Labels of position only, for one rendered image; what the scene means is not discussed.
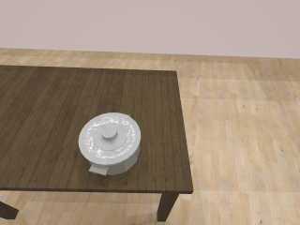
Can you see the knob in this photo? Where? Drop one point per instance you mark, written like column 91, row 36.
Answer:
column 109, row 132

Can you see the table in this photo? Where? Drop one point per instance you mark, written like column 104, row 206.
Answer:
column 44, row 109

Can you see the lid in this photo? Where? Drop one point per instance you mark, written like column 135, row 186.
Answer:
column 109, row 152

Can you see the pot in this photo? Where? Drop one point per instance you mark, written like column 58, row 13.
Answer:
column 117, row 168

